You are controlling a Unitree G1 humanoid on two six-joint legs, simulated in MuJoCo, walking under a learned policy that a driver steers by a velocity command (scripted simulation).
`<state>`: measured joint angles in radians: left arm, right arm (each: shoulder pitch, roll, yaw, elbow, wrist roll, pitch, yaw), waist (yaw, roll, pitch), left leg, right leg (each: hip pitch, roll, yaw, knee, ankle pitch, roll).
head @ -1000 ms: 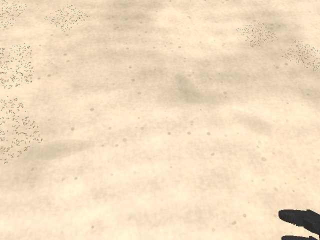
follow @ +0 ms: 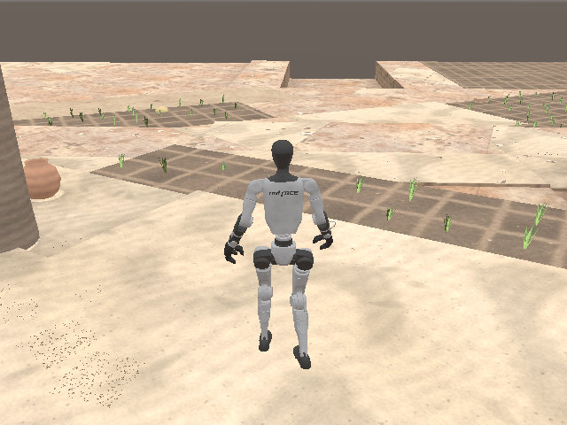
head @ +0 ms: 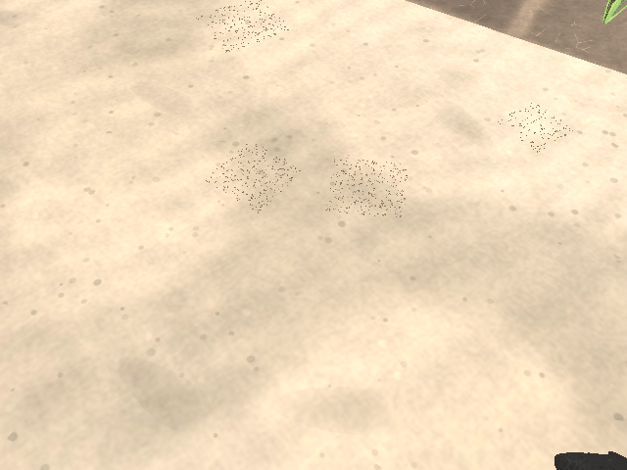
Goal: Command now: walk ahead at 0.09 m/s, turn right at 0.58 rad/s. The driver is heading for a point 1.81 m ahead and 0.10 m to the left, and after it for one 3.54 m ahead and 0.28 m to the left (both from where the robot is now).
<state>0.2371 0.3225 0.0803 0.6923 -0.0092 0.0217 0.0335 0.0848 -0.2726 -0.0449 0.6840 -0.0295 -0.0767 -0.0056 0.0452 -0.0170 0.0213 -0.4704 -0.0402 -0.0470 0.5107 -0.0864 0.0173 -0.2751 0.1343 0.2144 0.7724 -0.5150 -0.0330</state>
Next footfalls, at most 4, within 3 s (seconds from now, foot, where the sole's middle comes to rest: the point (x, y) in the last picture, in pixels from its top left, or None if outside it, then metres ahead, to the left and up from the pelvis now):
0.36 right None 0.05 -0.13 -0.76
0.66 left None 0.08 0.11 -0.76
2.58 right None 0.42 -0.19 -0.76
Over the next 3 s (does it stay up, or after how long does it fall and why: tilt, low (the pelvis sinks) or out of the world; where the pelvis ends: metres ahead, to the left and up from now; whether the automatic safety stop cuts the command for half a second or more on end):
stays up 0.48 -0.10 0.02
